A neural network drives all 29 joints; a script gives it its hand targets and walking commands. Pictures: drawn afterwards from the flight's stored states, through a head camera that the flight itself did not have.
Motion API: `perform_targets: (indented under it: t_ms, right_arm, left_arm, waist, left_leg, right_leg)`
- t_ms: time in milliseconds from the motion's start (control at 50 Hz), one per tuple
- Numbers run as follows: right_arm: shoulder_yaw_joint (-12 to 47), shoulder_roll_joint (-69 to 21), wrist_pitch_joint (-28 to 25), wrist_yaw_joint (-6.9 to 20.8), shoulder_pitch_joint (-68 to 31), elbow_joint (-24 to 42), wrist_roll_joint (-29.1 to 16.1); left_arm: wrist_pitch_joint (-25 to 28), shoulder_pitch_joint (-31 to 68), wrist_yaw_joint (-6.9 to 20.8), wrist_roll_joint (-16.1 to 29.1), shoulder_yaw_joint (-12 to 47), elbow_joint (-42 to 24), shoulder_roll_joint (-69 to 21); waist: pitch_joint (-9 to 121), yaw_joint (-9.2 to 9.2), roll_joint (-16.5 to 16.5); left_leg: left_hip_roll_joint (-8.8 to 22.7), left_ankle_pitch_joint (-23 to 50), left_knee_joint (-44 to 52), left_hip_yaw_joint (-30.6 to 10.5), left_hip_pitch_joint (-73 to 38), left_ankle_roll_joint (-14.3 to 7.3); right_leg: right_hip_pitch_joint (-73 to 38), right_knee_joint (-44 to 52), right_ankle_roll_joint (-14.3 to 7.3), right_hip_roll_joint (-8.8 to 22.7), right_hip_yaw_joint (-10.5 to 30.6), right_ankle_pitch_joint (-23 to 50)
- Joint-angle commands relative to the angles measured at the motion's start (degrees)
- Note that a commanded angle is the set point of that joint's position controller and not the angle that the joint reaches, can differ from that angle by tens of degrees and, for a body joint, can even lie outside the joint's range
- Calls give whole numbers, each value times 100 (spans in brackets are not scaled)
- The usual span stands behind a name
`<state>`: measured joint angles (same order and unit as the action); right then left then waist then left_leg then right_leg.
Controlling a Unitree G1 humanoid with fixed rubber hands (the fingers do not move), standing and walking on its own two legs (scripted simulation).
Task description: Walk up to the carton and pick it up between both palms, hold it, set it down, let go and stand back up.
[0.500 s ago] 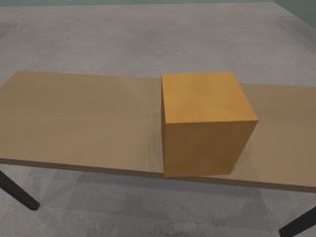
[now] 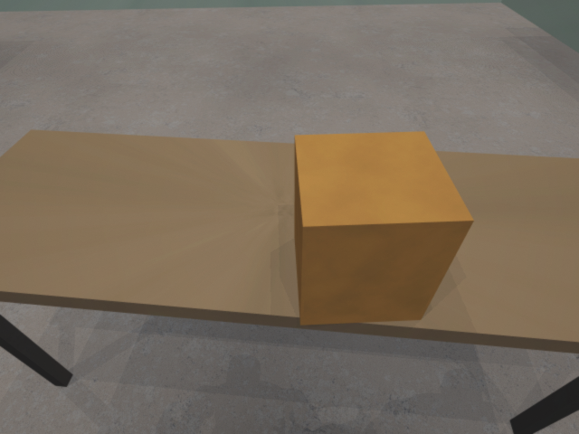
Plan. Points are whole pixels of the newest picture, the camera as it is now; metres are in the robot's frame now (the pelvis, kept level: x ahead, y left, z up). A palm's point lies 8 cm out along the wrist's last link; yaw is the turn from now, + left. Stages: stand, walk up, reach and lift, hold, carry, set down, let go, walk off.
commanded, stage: walk up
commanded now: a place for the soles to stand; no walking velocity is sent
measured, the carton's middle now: (360, 231) +0.44 -0.09 +0.04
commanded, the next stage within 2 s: none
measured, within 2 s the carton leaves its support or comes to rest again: neither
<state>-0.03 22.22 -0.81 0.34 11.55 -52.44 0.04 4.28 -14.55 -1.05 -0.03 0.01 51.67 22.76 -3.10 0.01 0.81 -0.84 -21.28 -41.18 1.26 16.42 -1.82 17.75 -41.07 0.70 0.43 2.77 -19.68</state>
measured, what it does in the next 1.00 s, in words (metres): stands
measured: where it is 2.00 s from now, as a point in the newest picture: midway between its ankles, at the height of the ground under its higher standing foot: outside the picture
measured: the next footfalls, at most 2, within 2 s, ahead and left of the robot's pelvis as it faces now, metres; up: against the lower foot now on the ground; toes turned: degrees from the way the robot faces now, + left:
right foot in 1.44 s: +0.07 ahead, -0.11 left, +0.00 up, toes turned +0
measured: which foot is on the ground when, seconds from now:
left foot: down 0.00-1.00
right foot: down 0.00-1.00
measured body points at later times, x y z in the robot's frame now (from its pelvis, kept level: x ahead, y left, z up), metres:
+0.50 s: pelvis +0.00 +0.01 +0.00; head +0.00 +0.01 +0.45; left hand +0.08 +0.33 -0.11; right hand +0.09 -0.29 -0.11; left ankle +0.01 +0.11 -0.72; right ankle +0.03 -0.13 -0.71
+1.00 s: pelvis +0.00 +0.02 +0.00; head +0.00 +0.01 +0.45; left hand +0.08 +0.33 -0.11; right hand +0.08 -0.29 -0.11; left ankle +0.01 +0.11 -0.72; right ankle +0.02 -0.12 -0.72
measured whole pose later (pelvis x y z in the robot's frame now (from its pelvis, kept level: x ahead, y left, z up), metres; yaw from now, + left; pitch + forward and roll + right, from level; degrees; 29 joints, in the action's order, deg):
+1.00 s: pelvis +0.00 +0.02 +0.00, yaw -1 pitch -3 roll +0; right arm 0.0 22.2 -1.1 0.4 11.5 -52.5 0.0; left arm 3.6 -15.2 -1.0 0.0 0.0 51.7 23.3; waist -3.1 0.0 0.8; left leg -1.0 -21.2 -40.9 2.6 16.3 -3.1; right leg 17.2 -39.5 1.0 -0.4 3.2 -19.0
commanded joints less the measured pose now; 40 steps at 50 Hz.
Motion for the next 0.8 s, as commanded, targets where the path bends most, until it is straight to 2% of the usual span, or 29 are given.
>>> perform_targets:
  t_ms: [0,40,80,120,140,180,220,240,260,280,300,320,340,380,420,440,460,480,520,560,580,600,620,640,660,700,740,760,780]
  right_arm:
    - [-524,1048,-28,35,-524,512,111]
    - [-549,1102,-69,39,-359,419,124]
    - [-599,1190,-153,45,-108,262,143]
    - [-713,1635,-202,52,-12,234,161]
    - [-698,1676,-199,59,-78,237,149]
    - [-664,1591,-172,59,-295,307,159]
    - [-624,1490,-107,76,-584,440,153]
    - [-591,1311,-88,82,-644,491,128]
    - [-540,1110,-79,78,-752,565,85]
    - [-517,977,-51,65,-728,594,74]
    - [-522,1011,-26,45,-558,563,86]
    - [-539,1079,-24,38,-465,520,108]
    - [-548,1111,-39,39,-424,480,127]
    - [-576,1117,-114,51,-151,312,132]
    - [-691,1519,-189,48,4,231,164]
    - [-731,1696,-209,50,17,225,169]
    - [-713,1701,-208,59,-42,238,154]
    - [-702,1642,-202,59,-114,273,156]
    - [-657,1536,-176,48,-293,355,169]
    - [-607,1422,-116,74,-626,478,150]
    - [-575,1243,-89,78,-658,518,118]
    - [-535,1071,-76,72,-748,597,66]
    - [-521,990,-44,55,-712,611,51]
    - [-519,1039,-18,36,-528,560,67]
    - [-539,1097,-15,32,-489,545,99]
    - [-561,1113,-54,47,-356,432,117]
    - [-610,1177,-131,50,-56,253,135]
    - [-668,1404,-175,44,26,225,161]
    - [-743,1689,-209,40,109,208,172]
  left_arm:
    - [187,-309,-100,-90,-481,-64,1802]
    - [137,2,-128,-94,-426,-135,1724]
    - [105,356,-99,-70,-291,-236,1317]
    - [50,360,-57,-36,-278,-258,1031]
    - [9,236,-72,-49,-300,-188,1094]
    - [16,40,-54,-36,-306,-158,1131]
    - [101,-365,-34,-60,-318,-22,1111]
    - [163,-483,-53,-97,-354,22,1226]
    - [201,-538,-77,-107,-408,44,1425]
    - [221,-518,-90,-97,-454,33,1651]
    - [201,-369,-92,-75,-482,-37,1815]
    - [183,-271,-103,-94,-486,-78,1820]
    - [160,-133,-122,-97,-463,-110,1786]
    - [105,195,-117,-86,-341,-191,1493]
    - [71,471,-71,-40,-264,-311,1068]
    - [19,319,-60,-36,-283,-253,1012]
    - [-19,252,-73,-49,-320,-210,1159]
    - [-26,150,-67,-37,-323,-206,1186]
    - [19,-7,-30,-28,-306,-176,1130]
    - [125,-451,-38,-59,-310,-17,1073]
    - [181,-525,-71,-86,-361,12,1224]
    - [211,-603,-108,-110,-421,38,1460]
    - [215,-508,-117,-88,-463,13,1700]
    - [196,-382,-111,-68,-486,-53,1804]
    - [181,-341,-118,-92,-490,-75,1798]
    - [127,-47,-150,-92,-434,-140,1719]
    - [74,309,-116,-72,-314,-250,1379]
    - [59,492,-91,-37,-265,-317,1136]
    - [24,421,-68,-23,-274,-306,975]
  waist:
    - [271,-39,-711]
    - [107,92,-647]
    - [233,303,-353]
    - [254,283,335]
    - [71,206,479]
    - [-87,96,622]
    - [84,-122,644]
    - [254,-147,299]
    - [352,-164,-148]
    - [370,-88,-515]
    - [275,-24,-679]
    - [197,-10,-734]
    - [92,30,-706]
    - [49,240,-579]
    - [163,337,111]
    - [110,290,428]
    - [-54,269,484]
    - [-131,226,492]
    - [-151,125,710]
    - [145,-143,657]
    - [340,-154,286]
    - [435,-168,-251]
    - [337,-76,-610]
    - [250,-29,-737]
    - [161,-42,-748]
    - [-4,85,-746]
    - [54,317,-476]
    - [96,380,-30]
    - [125,365,425]
  left_leg:
    - [40,-1136,-433,-327,794,-33]
    - [110,-759,72,-343,380,-122]
    - [487,249,1060,-708,-665,-241]
    - [1472,-113,2003,-1998,-777,-822]
    - [1891,-105,2104,-2270,-561,-1169]
    - [1960,153,2058,-2081,-285,-1218]
    - [1446,579,1510,-1302,-36,-784]
    - [1061,993,932,-877,211,-504]
    - [556,1092,185,-443,474,-196]
    - [188,295,-315,-249,718,-19]
    - [42,-739,-451,-267,768,-9]
    - [37,-1245,-475,-338,747,-55]
    - [88,-1148,-305,-349,615,-93]
    - [274,-160,716,-472,-201,-158]
    - [1025,-13,1795,-1551,-892,-520]
    - [1703,-408,2267,-2307,-789,-911]
    - [2073,-238,2320,-2526,-572,-1261]
    - [2142,-42,2324,-2475,-514,-1324]
    - [1859,487,2085,-1914,-540,-1105]
    - [1386,1344,1371,-1084,-197,-709]
    - [1012,1689,778,-715,7,-434]
    - [526,1525,14,-339,338,-135]
    - [165,332,-414,-201,705,16]
    - [23,-973,-555,-268,759,-14]
    - [19,-1434,-651,-358,843,-69]
    - [150,-962,-141,-379,559,-123]
    - [410,-7,1041,-642,-487,-206]
    - [833,57,1659,-1275,-893,-402]
    - [1543,-296,2260,-2257,-973,-754]
  right_leg:
    - [-646,1779,-1525,1656,2893,1809]
    - [-167,1689,-1375,1475,2523,1520]
    - [596,1175,-803,890,1513,1757]
    - [928,-90,-327,-119,196,649]
    - [880,-385,-274,-196,-119,-524]
    - [721,-340,-331,-61,-135,-1156]
    - [-120,893,-420,-15,-102,-177]
    - [-550,1114,-484,109,360,925]
    - [-770,1377,-738,625,1330,1647]
    - [-811,1667,-1066,1217,2325,1815]
    - [-658,1740,-1441,1584,2800,1790]
    - [-539,1778,-1583,1679,2939,1634]
    - [-314,1786,-1545,1620,2813,1417]
    - [332,1499,-1062,1172,2024,1453]
    - [1035,386,-468,200,655,1184]
    - [1099,-297,-315,-230,67,212]
    - [1092,-757,-269,-223,-28,-1086]
    - [1106,-917,-289,-125,2,-1346]
    - [874,-259,-329,25,-59,-1150]
    - [-235,1091,-359,14,-177,203]
    - [-659,1221,-448,123,348,1357]
    - [-872,1401,-739,700,1411,2081]
    - [-839,1622,-1123,1292,2406,2100]
    - [-703,1689,-1546,1650,2855,2031]
    - [-622,1775,-1685,1744,3046,1785]
    - [-248,1722,-1485,1519,2639,1432]
    - [578,1272,-922,996,1753,1510]
    - [1014,583,-590,436,977,1427]
    - [1244,-298,-355,-222,208,576]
